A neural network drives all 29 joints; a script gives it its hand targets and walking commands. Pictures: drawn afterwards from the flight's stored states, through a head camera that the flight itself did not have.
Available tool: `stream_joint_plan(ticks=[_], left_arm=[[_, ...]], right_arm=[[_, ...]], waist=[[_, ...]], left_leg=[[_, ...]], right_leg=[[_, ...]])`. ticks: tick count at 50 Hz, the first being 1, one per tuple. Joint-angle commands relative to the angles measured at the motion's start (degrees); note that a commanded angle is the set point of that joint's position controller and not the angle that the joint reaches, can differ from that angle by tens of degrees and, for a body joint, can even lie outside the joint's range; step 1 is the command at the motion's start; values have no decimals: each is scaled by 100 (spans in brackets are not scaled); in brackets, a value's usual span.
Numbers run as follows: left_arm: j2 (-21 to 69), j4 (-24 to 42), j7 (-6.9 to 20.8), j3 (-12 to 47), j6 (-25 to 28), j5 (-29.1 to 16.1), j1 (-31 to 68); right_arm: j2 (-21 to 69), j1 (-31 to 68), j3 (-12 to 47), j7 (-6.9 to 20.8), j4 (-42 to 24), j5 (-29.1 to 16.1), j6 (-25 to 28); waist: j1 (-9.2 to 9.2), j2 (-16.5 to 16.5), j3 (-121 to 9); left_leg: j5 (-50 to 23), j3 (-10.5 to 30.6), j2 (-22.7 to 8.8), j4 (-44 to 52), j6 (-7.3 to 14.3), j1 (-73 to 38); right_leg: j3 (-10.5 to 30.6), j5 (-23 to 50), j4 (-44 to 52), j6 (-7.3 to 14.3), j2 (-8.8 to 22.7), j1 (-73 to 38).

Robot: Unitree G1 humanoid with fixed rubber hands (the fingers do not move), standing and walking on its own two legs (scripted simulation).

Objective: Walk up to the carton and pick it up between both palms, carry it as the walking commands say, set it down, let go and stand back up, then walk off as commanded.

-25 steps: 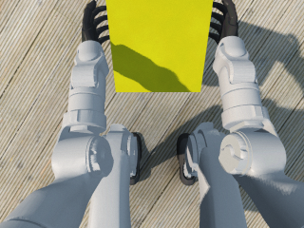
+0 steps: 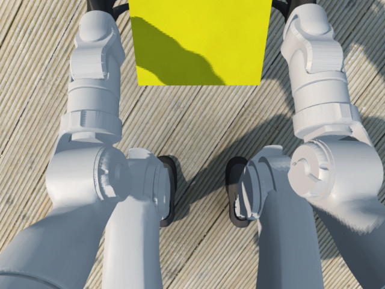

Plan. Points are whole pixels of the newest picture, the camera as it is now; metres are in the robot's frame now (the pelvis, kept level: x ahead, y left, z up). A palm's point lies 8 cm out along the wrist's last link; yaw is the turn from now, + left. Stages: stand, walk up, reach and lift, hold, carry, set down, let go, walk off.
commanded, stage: set down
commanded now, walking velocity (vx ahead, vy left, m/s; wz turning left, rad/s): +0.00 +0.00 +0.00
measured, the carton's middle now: (198, 17) +0.57 +0.01 -0.23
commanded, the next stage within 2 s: none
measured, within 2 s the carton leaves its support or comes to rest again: neither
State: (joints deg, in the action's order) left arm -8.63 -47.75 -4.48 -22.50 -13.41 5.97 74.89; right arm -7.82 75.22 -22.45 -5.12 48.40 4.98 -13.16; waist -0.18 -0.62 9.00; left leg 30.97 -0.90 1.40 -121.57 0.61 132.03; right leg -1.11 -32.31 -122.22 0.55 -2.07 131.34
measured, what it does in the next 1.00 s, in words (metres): stands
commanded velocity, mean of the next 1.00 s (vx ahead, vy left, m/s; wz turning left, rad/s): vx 0.00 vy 0.00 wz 0.00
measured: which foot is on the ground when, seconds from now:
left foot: down 0.00-1.00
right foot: down 0.00-1.00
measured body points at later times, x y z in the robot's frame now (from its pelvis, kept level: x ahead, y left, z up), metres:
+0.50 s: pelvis +0.01 +0.00 +0.00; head +0.36 +0.00 +0.27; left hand +0.56 +0.16 -0.14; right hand +0.57 -0.15 -0.14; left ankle +0.11 +0.11 -0.35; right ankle +0.11 -0.11 -0.35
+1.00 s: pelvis +0.01 +0.00 -0.01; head +0.37 +0.00 +0.26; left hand +0.57 +0.16 -0.15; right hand +0.58 -0.15 -0.15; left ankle +0.11 +0.11 -0.35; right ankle +0.11 -0.11 -0.35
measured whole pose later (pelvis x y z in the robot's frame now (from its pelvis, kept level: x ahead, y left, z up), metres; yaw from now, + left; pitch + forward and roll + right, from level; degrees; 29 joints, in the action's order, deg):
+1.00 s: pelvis +0.01 +0.00 -0.01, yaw +1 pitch +44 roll +0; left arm -8.9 -48.7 0.5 -27.3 -9.7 8.7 78.0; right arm -7.6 77.7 -27.4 -0.5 47.7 9.1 -9.9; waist 0.0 -0.1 9.8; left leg 32.7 -1.1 2.0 -123.2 0.4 134.1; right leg -0.8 -34.4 -124.2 0.4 -2.0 133.3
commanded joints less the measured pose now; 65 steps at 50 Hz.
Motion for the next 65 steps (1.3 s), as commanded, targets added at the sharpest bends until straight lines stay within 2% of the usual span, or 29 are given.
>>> stream_joint_plan(ticks=[1,21,65], left_arm=[[5038,-272,1544,2255,-28,-421,2604],[4685,-678,1680,1828,-141,-150,1975],[3761,-1491,1584,1244,-17,270,1017]], right_arm=[[5079,2528,2257,1558,284,-382,-82],[4777,1892,1834,1620,632,21,-215],[3893,964,1349,1590,1336,419,-82]], waist=[[1,75,-5496],[1,14,-4786],[12,44,-4003]], left_leg=[[-1170,-118,525,922,-56,-3085],[-1040,-111,519,833,-72,-2648],[-1004,-52,473,801,-94,-2433]], right_leg=[[-144,1158,945,-47,-549,-2837],[-65,1153,923,-55,-496,-2642],[35,1053,832,-130,-376,-2185]])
